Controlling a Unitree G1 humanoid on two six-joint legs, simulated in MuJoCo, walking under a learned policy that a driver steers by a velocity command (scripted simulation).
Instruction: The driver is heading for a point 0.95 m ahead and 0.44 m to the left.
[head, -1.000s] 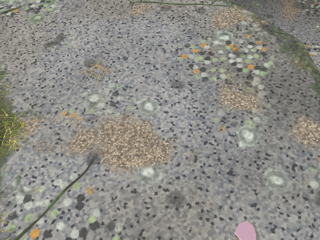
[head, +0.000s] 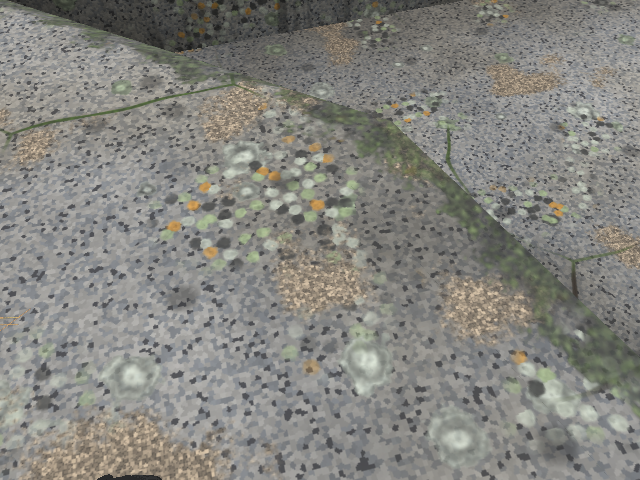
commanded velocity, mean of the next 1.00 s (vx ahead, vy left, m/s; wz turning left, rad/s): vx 0.00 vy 0.00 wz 0.53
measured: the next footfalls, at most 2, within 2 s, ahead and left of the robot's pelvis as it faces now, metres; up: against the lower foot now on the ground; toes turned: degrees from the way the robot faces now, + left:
left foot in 0.18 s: +0.01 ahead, +0.12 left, +0.00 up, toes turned +11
right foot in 0.70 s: +0.11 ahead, -0.08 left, +0.00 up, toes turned +31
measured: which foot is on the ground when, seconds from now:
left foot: up 0.00-0.16, down 0.18-0.70, up 0.72-1.00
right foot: down 0.00-0.18, up 0.20-0.68, down 0.70-1.00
